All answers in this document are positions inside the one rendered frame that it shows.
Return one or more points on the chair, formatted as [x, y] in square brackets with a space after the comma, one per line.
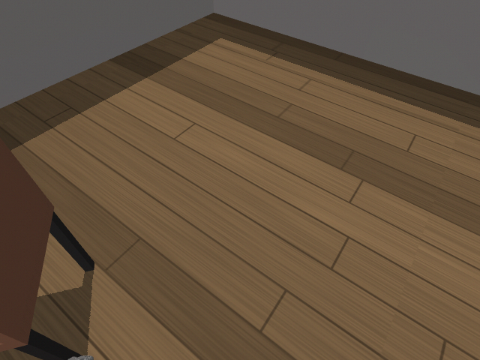
[27, 218]

